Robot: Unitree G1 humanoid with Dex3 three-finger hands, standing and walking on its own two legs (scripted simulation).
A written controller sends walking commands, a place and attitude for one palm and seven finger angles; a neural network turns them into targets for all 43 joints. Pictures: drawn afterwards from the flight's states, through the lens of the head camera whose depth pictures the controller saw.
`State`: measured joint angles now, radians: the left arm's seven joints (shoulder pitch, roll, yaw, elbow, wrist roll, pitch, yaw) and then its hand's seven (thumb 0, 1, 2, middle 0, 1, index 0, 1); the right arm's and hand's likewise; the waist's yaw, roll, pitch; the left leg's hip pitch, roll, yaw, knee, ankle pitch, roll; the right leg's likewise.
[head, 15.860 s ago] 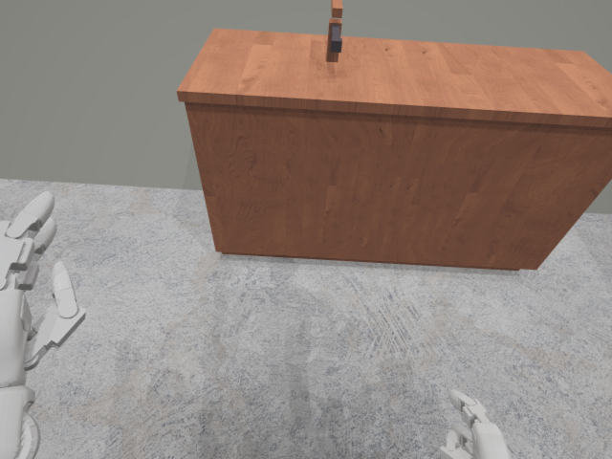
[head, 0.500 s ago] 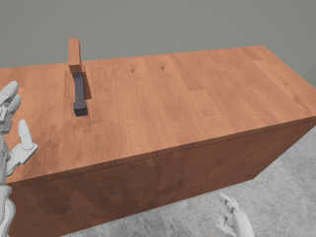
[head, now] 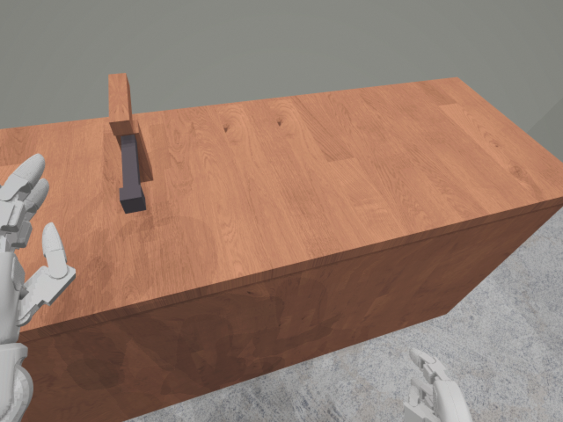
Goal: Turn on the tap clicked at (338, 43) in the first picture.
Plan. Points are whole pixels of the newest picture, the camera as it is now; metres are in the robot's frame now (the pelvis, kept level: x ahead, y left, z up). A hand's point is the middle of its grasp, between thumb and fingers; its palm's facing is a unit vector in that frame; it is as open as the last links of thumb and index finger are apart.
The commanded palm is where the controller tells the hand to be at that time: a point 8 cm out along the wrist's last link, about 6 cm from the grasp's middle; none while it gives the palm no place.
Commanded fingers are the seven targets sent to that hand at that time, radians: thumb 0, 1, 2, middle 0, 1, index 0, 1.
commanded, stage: look again from close up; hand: left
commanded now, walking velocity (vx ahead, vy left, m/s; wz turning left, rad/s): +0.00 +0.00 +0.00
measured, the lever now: (132, 199) +0.37 +0.26 +0.10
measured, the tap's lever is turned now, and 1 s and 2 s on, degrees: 0 0 0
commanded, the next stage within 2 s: shuffle to correct the standing spot in 0.34 s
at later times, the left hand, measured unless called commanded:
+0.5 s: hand (75, 274) +0.21 +0.24 +0.16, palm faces +0.40 -0.85 -0.35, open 7.4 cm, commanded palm +0.16 +0.27 +0.17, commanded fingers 0.00 0.90 0.90 -0.20 -0.30 -0.20 -0.30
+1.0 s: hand (143, 251) +0.25 +0.18 +0.16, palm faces +0.35 -0.85 -0.38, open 7.4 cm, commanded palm +0.19 +0.23 +0.17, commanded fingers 0.00 0.90 0.90 -0.20 -0.30 -0.20 -0.30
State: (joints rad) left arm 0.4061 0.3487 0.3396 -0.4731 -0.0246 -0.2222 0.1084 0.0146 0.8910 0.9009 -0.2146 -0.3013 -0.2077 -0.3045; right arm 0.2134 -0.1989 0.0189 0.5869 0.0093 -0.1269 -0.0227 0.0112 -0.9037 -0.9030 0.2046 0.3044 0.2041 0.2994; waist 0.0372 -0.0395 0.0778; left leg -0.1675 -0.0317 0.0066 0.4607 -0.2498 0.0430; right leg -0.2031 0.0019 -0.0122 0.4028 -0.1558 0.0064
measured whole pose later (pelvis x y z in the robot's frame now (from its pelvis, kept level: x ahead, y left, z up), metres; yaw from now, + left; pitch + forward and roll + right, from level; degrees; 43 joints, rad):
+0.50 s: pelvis +0.00 -0.01 +0.00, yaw +0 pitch -2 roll -1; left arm 0.41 0.35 0.34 -0.47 -0.03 -0.20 0.11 0.01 0.89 0.90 -0.22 -0.30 -0.21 -0.30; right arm 0.20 -0.20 0.01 0.58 0.01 -0.12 -0.03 0.01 -0.90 -0.90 0.21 0.30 0.20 0.30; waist 0.04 -0.03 0.08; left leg -0.17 -0.02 0.00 0.44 -0.24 0.03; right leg -0.20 0.01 -0.02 0.39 -0.15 0.00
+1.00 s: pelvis +0.03 -0.06 -0.01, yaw +1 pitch -1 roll -1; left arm 0.44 0.39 0.37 -0.57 -0.08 -0.15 0.10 0.01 0.89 0.90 -0.21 -0.30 -0.21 -0.30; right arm 0.18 -0.19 -0.01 0.55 0.02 -0.08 -0.01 0.01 -0.90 -0.90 0.21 0.30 0.21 0.30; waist 0.00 -0.02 0.08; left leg -0.21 0.05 -0.04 0.58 -0.35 -0.04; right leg -0.25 0.08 -0.06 0.52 -0.26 -0.08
